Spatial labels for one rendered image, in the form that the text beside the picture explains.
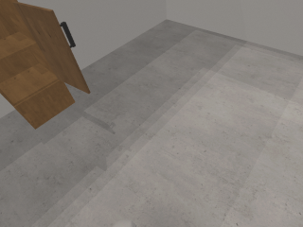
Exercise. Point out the handle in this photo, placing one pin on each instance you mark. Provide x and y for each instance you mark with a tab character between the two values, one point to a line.
68	34

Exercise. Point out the cupboard door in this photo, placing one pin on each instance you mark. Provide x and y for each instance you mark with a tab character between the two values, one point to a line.
45	29

